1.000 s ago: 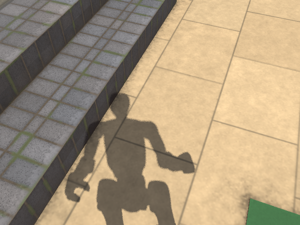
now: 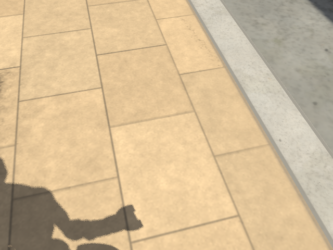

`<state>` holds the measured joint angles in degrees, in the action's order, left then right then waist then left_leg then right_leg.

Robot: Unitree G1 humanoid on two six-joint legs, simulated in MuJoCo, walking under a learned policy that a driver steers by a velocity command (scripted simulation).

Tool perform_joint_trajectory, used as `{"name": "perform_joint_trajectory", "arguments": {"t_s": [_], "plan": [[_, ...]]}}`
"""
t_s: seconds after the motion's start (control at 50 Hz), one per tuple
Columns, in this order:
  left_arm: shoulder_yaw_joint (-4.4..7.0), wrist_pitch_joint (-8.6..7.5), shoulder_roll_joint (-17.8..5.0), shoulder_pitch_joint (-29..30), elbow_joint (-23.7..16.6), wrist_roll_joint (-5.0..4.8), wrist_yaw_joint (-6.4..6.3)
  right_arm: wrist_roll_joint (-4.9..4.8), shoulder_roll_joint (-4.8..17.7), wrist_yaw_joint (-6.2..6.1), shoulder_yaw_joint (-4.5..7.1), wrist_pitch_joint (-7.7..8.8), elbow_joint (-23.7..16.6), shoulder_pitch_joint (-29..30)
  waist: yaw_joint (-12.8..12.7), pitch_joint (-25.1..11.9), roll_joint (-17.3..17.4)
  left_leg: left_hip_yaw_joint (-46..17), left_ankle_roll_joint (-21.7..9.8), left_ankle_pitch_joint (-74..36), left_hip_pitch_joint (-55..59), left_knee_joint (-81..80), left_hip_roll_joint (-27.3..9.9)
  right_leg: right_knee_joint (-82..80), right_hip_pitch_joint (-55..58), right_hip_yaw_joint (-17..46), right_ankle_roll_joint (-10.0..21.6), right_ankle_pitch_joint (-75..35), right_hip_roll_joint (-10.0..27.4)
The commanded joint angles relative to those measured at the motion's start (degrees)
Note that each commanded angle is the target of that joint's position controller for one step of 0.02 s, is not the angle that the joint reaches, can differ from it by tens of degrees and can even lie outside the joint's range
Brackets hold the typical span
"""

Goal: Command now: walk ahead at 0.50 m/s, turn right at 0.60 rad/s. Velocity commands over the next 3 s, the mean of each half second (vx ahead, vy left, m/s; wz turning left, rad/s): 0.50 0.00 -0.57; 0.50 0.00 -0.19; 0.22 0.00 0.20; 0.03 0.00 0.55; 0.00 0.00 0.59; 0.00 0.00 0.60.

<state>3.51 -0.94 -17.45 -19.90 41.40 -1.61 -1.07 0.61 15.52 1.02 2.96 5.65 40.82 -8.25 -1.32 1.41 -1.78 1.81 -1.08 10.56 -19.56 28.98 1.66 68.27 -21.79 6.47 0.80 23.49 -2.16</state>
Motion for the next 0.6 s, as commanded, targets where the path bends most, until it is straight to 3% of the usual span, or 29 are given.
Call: {"name": "perform_joint_trajectory", "arguments": {"t_s": [0.02,0.08,0.12,0.2,0.28,0.3,0.34,0.36,0.38,0.4,0.42,0.44,0.46,0.48,0.5,0.52,0.54,0.6], "plan": [[2.08,-0.64,-6.07,3.35,-5.98,0.02,0.33,0.4,5.54,-0.66,1.57,0.31,-1.22,-3.95,2.91,-0.79,8.44,-17.49,-8.02,0.2,14.79,-16.72,-16.07,0.25,-16.61,1.31,-0.37,-5.3,7.31],[1.35,0.12,-2.97,5.17,-7.16,0.09,0.64,-0.44,6.86,-0.67,2.17,0.91,0.47,-4.7,2.58,0.38,7.39,-11.34,-9.66,-6.08,13.49,-19.66,-16.72,-5.01,-18.03,-0.16,-0.84,-7.17,8.42],[1.07,0.08,-2.44,7.18,-8.01,0.37,0.96,-0.4,8.39,-0.72,2.7,0.87,1.32,-5.15,2.85,0.42,6.4,-7.78,-10.24,-10.24,14.92,-20.47,-17.28,-9.83,-19.64,-0.49,-1.29,-11.62,8.91],[0.51,-0.78,-1.58,13.09,-9.17,0.34,2.51,-0.65,9.93,-1.02,2.97,0.16,2.58,-5.65,4.69,1.3,5.35,0.73,-8.49,-15.2,16.27,-20.73,-15.71,-21.88,-16.83,-3.74,-0.51,-22.74,8.24],[0.32,-0.82,-1.44,19.17,-11.45,0.08,3.86,-1.6,11.8,-1.13,3.42,-0.96,4.42,-8.78,6.19,3.42,5.26,5.15,-6.92,-17.6,20.42,-19.71,-16.8,-30.19,-14.77,-7.19,1.13,-22.98,6.84],[0.56,-0.74,-1.99,19.58,-11.94,0.14,4.12,-1.94,12.39,-1.14,3.6,-1.34,4.72,-9.05,5.71,3.42,5.53,5.99,-6.5,-21.84,22.0,-18.24,-17.32,-31.34,-13.85,-8.07,1.99,-20.7,6.09],[1.68,-0.38,-4.12,17.18,-12.15,0.54,4.27,-2.63,14.36,-1.46,4.17,-2.11,4.73,-8.8,2.94,0.74,7.27,8.15,-5.39,-40.69,24.59,-10.88,-17.64,-32.41,-7.97,-10.99,4.34,-14.53,2.64],[2.76,-0.14,-6.0,11.99,-11.0,0.62,4.15,-2.89,15.06,-1.68,4.36,-2.59,4.55,-8.23,-0.37,-2.29,7.69,9.46,-4.63,-48.48,24.17,-2.87,-17.11,-33.43,-1.06,-12.36,5.89,-12.8,0.39],[4.54,0.15,-8.8,2.31,-8.24,0.45,3.59,-2.96,14.26,-1.96,3.98,-2.86,4.2,-7.54,-5.63,-7.16,6.27,11.09,-2.91,-48.21,18.68,9.15,-15.3,-36.76,12.95,-12.45,8.13,-16.27,-1.84],[6.3,0.85,-13.43,-6.85,-5.95,0.03,2.33,-0.99,10.92,-2.09,2.6,-2.63,3.15,-8.92,-8.63,-12.46,-1.25,10.95,-0.37,-25.75,3.51,27.51,-12.65,-37.54,30.86,0.13,11.63,-15.79,5.31],[6.29,-0.02,-18.73,-3.31,-7.06,-0.39,2.21,0.69,3.23,-1.07,-0.18,-1.07,-0.33,-14.17,-0.54,-19.14,-14.72,3.65,2.29,23.77,-19.8,45.94,-1.2,-44.61,45.97,33.85,22.76,-3.08,19.76],[4.61,-0.99,-12.29,-4.66,-7.95,0.05,2.47,-1.69,8.98,-0.37,0.85,0.76,-0.05,-7.54,-5.78,-21.73,-6.29,-6.33,1.43,22.22,-25.35,50.22,-2.51,-51.48,45.4,38.89,21.93,2.74,21.44],[3.61,-1.89,-9.65,-2.61,-6.79,0.62,2.63,-3.52,10.89,-0.05,1.39,1.65,-1.29,-3.27,-5.6,-12.83,-4.25,-5.62,0.22,16.26,-28.32,48.21,-4.97,-52.3,38.57,29.93,19.0,-3.01,19.84],[3.03,-2.34,-8.28,0.97,-6.77,0.62,2.6,-2.84,9.94,-0.4,1.08,2.0,-0.97,-2.89,-2.93,-8.58,-0.1,-5.53,-0.03,11.32,-25.5,43.36,-7.57,-52.1,30.35,23.11,16.97,-9.62,17.45],[2.37,-2.46,-6.43,4.61,-7.03,0.9,2.48,-1.47,9.86,-0.65,1.27,1.84,-0.13,-3.16,-0.81,-5.64,0.28,-5.39,0.59,8.42,-21.87,39.01,-9.29,-52.7,23.4,17.55,15.64,-16.52,15.31],[1.8,-2.64,-5.27,6.54,-7.49,1.74,2.28,-1.18,9.92,-0.47,1.44,1.21,0.45,-4.69,1.1,-4.84,-1.33,-5.77,0.99,6.31,-17.93,37.29,-10.4,-54.1,18.69,14.5,15.21,-21.11,13.92],[1.71,-2.89,-5.03,7.23,-7.38,1.9,2.14,-1.05,9.37,-0.36,1.42,0.58,0.86,-5.71,1.97,-4.64,-1.67,-5.4,1.64,5.23,-15.91,35.81,-10.5,-55.48,16.14,13.01,15.39,-23.85,13.3],[1.94,-3.69,-6.6,5.84,-5.3,1.56,1.52,-0.38,7.11,-0.39,0.92,-0.8,0.6,-3.87,2.12,-2.01,-0.34,-4.06,4.03,-0.21,-16.39,29.07,-10.15,-58.29,11.74,7.18,15.67,-29.83,12.26]]}}
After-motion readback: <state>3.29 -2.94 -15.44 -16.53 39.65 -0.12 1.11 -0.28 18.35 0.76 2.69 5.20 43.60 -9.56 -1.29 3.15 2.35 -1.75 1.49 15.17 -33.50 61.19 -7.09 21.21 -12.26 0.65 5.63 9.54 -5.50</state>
